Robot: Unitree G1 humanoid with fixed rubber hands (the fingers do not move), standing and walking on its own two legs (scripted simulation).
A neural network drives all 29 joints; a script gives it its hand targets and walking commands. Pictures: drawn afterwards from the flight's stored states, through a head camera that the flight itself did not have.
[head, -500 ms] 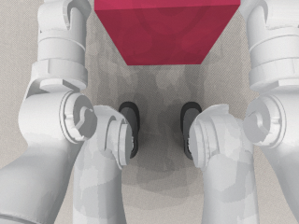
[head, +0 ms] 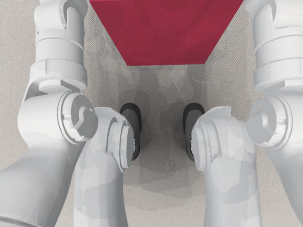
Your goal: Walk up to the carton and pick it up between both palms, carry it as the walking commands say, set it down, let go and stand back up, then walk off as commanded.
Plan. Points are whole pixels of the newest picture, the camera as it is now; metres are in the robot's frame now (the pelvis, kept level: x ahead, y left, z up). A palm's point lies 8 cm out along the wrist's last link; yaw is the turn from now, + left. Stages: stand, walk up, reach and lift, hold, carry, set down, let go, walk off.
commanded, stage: set down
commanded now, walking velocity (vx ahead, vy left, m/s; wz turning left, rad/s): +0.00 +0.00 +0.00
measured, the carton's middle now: out of the picture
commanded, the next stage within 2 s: none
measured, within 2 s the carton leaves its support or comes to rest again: rests again in 1.00 s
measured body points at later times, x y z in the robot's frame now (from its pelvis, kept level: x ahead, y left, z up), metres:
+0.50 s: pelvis +0.01 +0.00 +0.00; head +0.39 -0.02 +0.22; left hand +0.58 +0.15 -0.18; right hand +0.58 -0.16 -0.19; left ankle +0.12 +0.12 -0.36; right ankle +0.12 -0.10 -0.36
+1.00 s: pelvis +0.00 +0.00 -0.01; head +0.40 +0.00 +0.19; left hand +0.56 +0.18 -0.22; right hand +0.56 -0.17 -0.22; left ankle +0.12 +0.12 -0.36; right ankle +0.12 -0.10 -0.36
